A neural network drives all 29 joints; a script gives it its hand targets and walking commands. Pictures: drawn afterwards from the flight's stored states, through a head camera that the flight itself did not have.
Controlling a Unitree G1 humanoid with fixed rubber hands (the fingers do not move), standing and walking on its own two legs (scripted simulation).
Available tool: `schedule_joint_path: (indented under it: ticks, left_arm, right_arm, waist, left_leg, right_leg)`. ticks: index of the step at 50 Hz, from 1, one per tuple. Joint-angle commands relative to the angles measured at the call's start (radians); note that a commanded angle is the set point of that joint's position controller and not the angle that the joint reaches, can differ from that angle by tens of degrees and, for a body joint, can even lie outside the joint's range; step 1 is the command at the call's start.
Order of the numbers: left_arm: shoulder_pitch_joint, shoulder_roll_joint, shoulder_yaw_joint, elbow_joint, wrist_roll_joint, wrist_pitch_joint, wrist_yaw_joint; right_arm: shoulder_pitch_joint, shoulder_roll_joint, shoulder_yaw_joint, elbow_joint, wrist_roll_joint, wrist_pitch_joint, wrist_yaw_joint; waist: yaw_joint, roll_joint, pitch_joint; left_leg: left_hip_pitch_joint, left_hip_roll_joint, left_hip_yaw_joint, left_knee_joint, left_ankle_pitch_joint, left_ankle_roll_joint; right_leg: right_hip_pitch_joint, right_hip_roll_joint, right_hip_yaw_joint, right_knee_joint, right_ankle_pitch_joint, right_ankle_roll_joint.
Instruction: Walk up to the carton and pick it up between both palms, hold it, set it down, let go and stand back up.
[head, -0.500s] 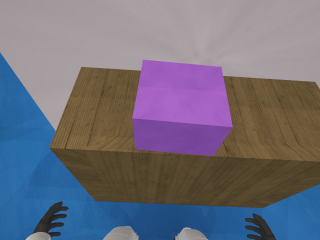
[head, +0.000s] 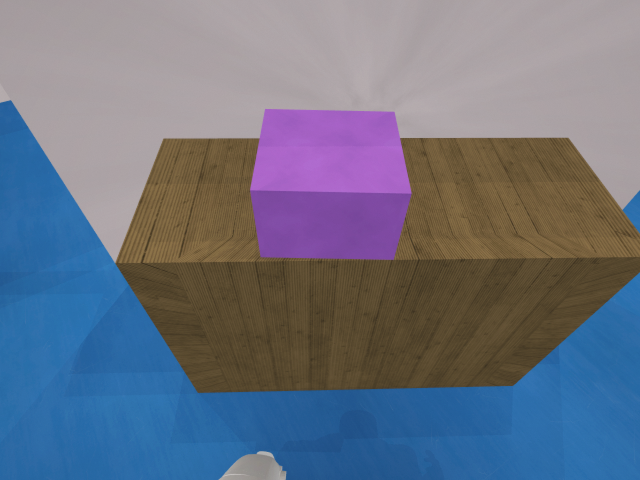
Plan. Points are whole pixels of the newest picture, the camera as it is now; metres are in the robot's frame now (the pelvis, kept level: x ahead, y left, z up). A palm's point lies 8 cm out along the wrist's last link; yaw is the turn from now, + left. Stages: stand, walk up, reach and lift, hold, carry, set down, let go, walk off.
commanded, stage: walk up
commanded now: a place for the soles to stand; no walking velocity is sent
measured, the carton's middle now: (328, 183) +0.60 +0.00 -0.01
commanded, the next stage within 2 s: none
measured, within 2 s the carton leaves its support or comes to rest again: neither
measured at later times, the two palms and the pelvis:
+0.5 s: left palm out of the picture +0.02 +0.25 -0.13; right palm out of the picture +0.05 -0.25 -0.12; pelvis +0.00 +0.00 +0.00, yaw +4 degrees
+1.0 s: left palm out of the picture +0.02 +0.26 -0.13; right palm out of the picture +0.09 -0.25 -0.12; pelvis +0.01 +0.00 +0.00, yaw +7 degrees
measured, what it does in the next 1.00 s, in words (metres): steps on the spot: left foot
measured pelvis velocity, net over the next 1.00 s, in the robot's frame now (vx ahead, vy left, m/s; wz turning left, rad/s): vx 0.01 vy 0.00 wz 0.13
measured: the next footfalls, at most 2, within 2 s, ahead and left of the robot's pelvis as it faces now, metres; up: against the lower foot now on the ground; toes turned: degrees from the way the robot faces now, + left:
left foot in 0.12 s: +0.05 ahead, +0.11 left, +0.00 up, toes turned -1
right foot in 1.42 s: +0.17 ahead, -0.21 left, +0.00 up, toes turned +6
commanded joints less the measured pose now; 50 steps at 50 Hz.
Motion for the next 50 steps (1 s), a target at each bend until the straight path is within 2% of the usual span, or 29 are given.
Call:
schedule_joint_path:
  ticks: [1, 3, 4, 5, 6, 7, 8, 9, 10, 12, 14, 15, 16, 18, 21, 24, 26, 27, 28, 32, 36, 39, 42, 43, 44, 45, 46, 49, 50]
  left_arm:
    - [-0.124, 0.098, 0.016, -0.09, 0.006, -0.041, 0.006]
    - [-0.046, 0.114, 0.013, -0.055, 0.004, -0.041, 0.002]
    - [-0.023, 0.131, 0.015, -0.039, 0.008, -0.039, 0.003]
    - [-0.005, 0.14, 0.01, -0.026, 0.008, -0.037, -0.001]
    - [0.023, 0.136, 0.001, -0.009, 0.007, -0.038, -0.005]
    - [0.034, 0.11, -0.016, -0.011, 0.002, -0.042, -0.009]
    - [0.018, 0.082, -0.032, -0.01, -0.007, -0.045, -0.01]
    - [0.003, 0.078, -0.033, -0.008, -0.004, -0.045, -0.009]
    - [-0.011, 0.087, -0.031, -0.007, 0.004, -0.046, -0.009]
    - [0.009, 0.096, -0.032, -0.001, 0.009, -0.051, -0.008]
    - [0.036, 0.096, -0.035, 0.017, 0.01, -0.059, -0.004]
    - [0.036, 0.107, -0.036, 0.026, 0.008, -0.062, -0.001]
    - [0.033, 0.113, -0.036, 0.027, 0.005, -0.064, 0.001]
    - [0.011, 0.126, -0.034, 0.033, -0.002, -0.063, 0.003]
    - [-0.003, 0.125, -0.036, 0.039, -0.004, -0.057, 0.004]
    - [0.002, 0.122, -0.041, 0.053, -0.002, -0.057, 0.005]
    - [0.008, 0.127, -0.039, 0.059, 0.001, -0.055, 0.005]
    - [0.014, 0.122, -0.041, 0.062, 0.0, -0.054, 0.004]
    - [0.013, 0.127, -0.04, 0.062, -0.001, -0.054, 0.005]
    - [0.001, 0.128, -0.041, 0.066, 0.0, -0.045, 0.007]
    - [0.002, 0.135, -0.041, 0.074, 0.0, -0.043, 0.006]
    - [-0.004, 0.143, -0.04, 0.075, -0.004, -0.044, 0.007]
    - [-0.008, 0.14, -0.041, 0.082, -0.002, -0.039, 0.007]
    - [-0.011, 0.14, -0.042, 0.082, -0.001, -0.038, 0.005]
    - [-0.017, 0.138, -0.041, 0.078, -0.003, -0.038, 0.006]
    - [-0.023, 0.14, -0.044, 0.081, -0.002, -0.037, 0.006]
    - [-0.014, 0.139, -0.045, 0.083, 0.0, -0.037, 0.006]
    - [-0.007, 0.146, -0.044, 0.093, -0.003, -0.037, 0.007]
    - [-0.002, 0.149, -0.042, 0.095, -0.001, -0.037, 0.007]
  right_arm:
    - [0.048, -0.053, 0.0, -0.009, -0.009, -0.035, 0.011]
    - [0.007, -0.032, 0.019, -0.016, -0.012, -0.048, 0.013]
    - [0.007, -0.021, 0.025, -0.008, -0.011, -0.05, 0.011]
    - [0.021, -0.018, 0.029, -0.005, -0.011, -0.056, 0.009]
    - [0.043, -0.03, 0.027, -0.002, -0.019, -0.063, 0.005]
    - [0.08, -0.06, 0.024, 0.004, -0.021, -0.07, 0.002]
    - [0.087, -0.078, 0.023, 0.024, 0.0, -0.073, 0.005]
    - [0.103, -0.089, 0.019, 0.039, 0.007, -0.073, 0.009]
    - [0.11, -0.088, 0.023, 0.052, 0.009, -0.074, 0.01]
    - [0.085, -0.088, 0.026, 0.053, 0.015, -0.07, 0.008]
    - [0.077, -0.074, 0.034, 0.065, 0.01, -0.068, 0.01]
    - [0.077, -0.061, 0.038, 0.067, 0.011, -0.07, 0.011]
    - [0.084, -0.05, 0.046, 0.073, 0.011, -0.071, 0.012]
    - [0.087, -0.045, 0.049, 0.082, 0.01, -0.072, 0.011]
    - [0.099, -0.049, 0.047, 0.095, 0.007, -0.074, 0.009]
    - [0.084, -0.063, 0.052, 0.1, 0.011, -0.079, 0.005]
    - [0.091, -0.067, 0.053, 0.104, 0.009, -0.079, 0.002]
    - [0.086, -0.072, 0.054, 0.106, 0.007, -0.079, 0.001]
    - [0.076, -0.072, 0.052, 0.106, 0.007, -0.079, 0.0]
    - [0.07, -0.075, 0.055, 0.102, 0.01, -0.075, -0.004]
    - [0.06, -0.086, 0.051, 0.107, 0.01, -0.073, -0.004]
    - [0.051, -0.077, 0.058, 0.109, 0.011, -0.071, -0.005]
    - [0.05, -0.08, 0.058, 0.113, 0.012, -0.07, -0.006]
    - [0.053, -0.08, 0.059, 0.117, 0.009, -0.07, -0.006]
    - [0.051, -0.085, 0.058, 0.117, 0.01, -0.07, -0.006]
    - [0.048, -0.085, 0.06, 0.117, 0.013, -0.071, -0.007]
    - [0.044, -0.088, 0.062, 0.117, 0.013, -0.071, -0.007]
    - [0.044, -0.086, 0.06, 0.119, 0.016, -0.071, -0.008]
    - [0.041, -0.086, 0.062, 0.121, 0.014, -0.071, -0.008]
  waist:
    - [-0.035, -0.172, 0.062]
    - [0.006, -0.144, 0.038]
    - [0.007, -0.122, 0.025]
    - [0.001, -0.097, 0.04]
    - [0.007, -0.109, 0.048]
    - [-0.002, -0.088, 0.03]
    - [0.0, -0.076, 0.037]
    - [-0.005, -0.03, 0.042]
    - [-0.013, -0.015, 0.051]
    - [0.005, 0.05, 0.058]
    - [0.013, 0.045, 0.035]
    - [0.004, 0.033, 0.035]
    - [-0.002, 0.0, 0.028]
    - [-0.02, -0.024, 0.052]
    - [-0.024, -0.018, 0.036]
    - [-0.014, -0.003, 0.019]
    - [-0.016, -0.025, -0.01]
    - [-0.014, -0.01, -0.038]
    - [-0.008, -0.02, -0.024]
    - [-0.009, 0.01, -0.014]
    - [-0.009, -0.018, -0.027]
    - [-0.013, -0.004, -0.014]
    - [-0.014, -0.006, -0.005]
    - [-0.014, -0.025, -0.017]
    - [-0.012, -0.005, -0.016]
    - [-0.017, -0.009, 0.009]
    - [-0.007, -0.012, 0.011]
    - [-0.01, 0.009, -0.014]
    - [-0.002, 0.004, -0.016]
  left_leg:
    - [0.069, 0.005, 0.022, 0.006, 0.001, -0.006]
    - [0.095, 0.003, 0.067, -0.179, -0.004, -0.007]
    - [0.154, -0.002, 0.083, -0.287, 0.047, 0.004]
    - [0.21, -0.005, 0.069, -0.391, 0.126, 0.014]
    - [0.283, 0.03, -0.006, -0.407, 0.167, 0.03]
    - [0.326, 0.09, -0.099, -0.386, 0.176, 0.058]
    - [0.262, 0.107, -0.146, -0.392, 0.113, 0.08]
    - [0.197, 0.119, -0.175, -0.426, 0.015, 0.081]
    - [0.155, 0.13, -0.189, -0.459, -0.024, 0.08]
    - [0.103, 0.114, -0.18, -0.486, -0.052, 0.075]
    - [0.103, 0.095, -0.154, -0.454, 0.021, 0.072]
    - [0.112, 0.083, -0.132, -0.426, 0.083, 0.067]
    - [0.128, 0.066, -0.113, -0.397, 0.107, 0.062]
    - [0.157, 0.05, -0.088, -0.352, 0.151, 0.057]
    - [0.165, 0.048, -0.098, -0.342, 0.163, 0.058]
    - [0.172, 0.064, -0.114, -0.331, 0.294, 0.063]
    - [0.183, 0.069, -0.115, -0.319, 0.343, 0.065]
    - [0.193, 0.069, -0.115, -0.31, 0.361, 0.069]
    - [0.19, 0.066, -0.117, -0.302, 0.389, 0.07]
    - [0.185, 0.08, -0.138, -0.314, 0.397, 0.076]
    - [0.18, 0.074, -0.14, -0.303, 0.428, 0.079]
    - [0.172, 0.059, -0.129, -0.284, 0.416, 0.071]
    - [0.172, 0.061, -0.139, -0.3, 0.388, 0.072]
    - [0.171, 0.064, -0.142, -0.306, 0.367, 0.068]
    - [0.175, 0.059, -0.149, -0.307, 0.381, 0.071]
    - [0.163, 0.063, -0.149, -0.314, 0.389, 0.072]
    - [0.157, 0.069, -0.165, -0.31, 0.388, 0.079]
    - [0.162, 0.063, -0.155, -0.305, 0.401, 0.073]
    - [0.163, 0.057, -0.156, -0.3, 0.396, 0.07]
  right_leg:
    - [-0.148, -0.186, 0.193, -0.286, -0.151, -0.078]
    - [-0.058, -0.183, 0.191, -0.231, -0.14, -0.087]
    - [-0.065, -0.202, 0.202, -0.207, -0.158, -0.09]
    - [-0.083, -0.191, 0.198, -0.188, -0.144, -0.079]
    - [-0.151, -0.191, 0.197, -0.179, -0.128, -0.058]
    - [-0.184, -0.172, 0.171, -0.167, -0.127, -0.035]
    - [-0.151, -0.103, 0.108, -0.151, -0.123, -0.016]
    - [-0.101, -0.081, 0.079, -0.118, -0.109, -0.013]
    - [-0.063, -0.071, 0.07, -0.091, -0.087, -0.011]
    - [-0.026, -0.07, 0.06, -0.082, -0.051, -0.009]
    - [0.008, -0.087, 0.078, -0.106, -0.036, -0.019]
    - [0.01, -0.101, 0.095, -0.114, -0.018, -0.026]
    - [-0.011, -0.11, 0.106, -0.132, -0.037, -0.029]
    - [-0.059, -0.134, 0.126, -0.167, -0.055, -0.037]
    - [-0.059, -0.133, 0.105, -0.172, -0.063, -0.037]
    - [-0.012, -0.122, 0.069, -0.129, 0.08, -0.029]
    - [0.014, -0.126, 0.057, -0.109, 0.137, -0.03]
    - [0.033, -0.128, 0.056, -0.107, 0.161, -0.031]
    - [0.033, -0.125, 0.052, -0.098, 0.19, -0.029]
    - [0.026, -0.123, 0.03, -0.082, 0.159, -0.027]
    - [0.061, -0.13, 0.022, -0.086, 0.191, -0.024]
    - [0.055, -0.138, 0.028, -0.097, 0.201, -0.029]
    - [0.047, -0.137, 0.024, -0.103, 0.171, -0.035]
    - [0.053, -0.135, 0.016, -0.107, 0.135, -0.03]
    - [0.062, -0.133, 0.02, -0.106, 0.144, -0.031]
    - [0.049, -0.134, 0.01, -0.104, 0.14, -0.03]
    - [0.058, -0.13, 0.011, -0.106, 0.145, -0.027]
    - [0.078, -0.137, 0.001, -0.111, 0.139, -0.03]
    - [0.081, -0.142, 0.005, -0.115, 0.141, -0.03]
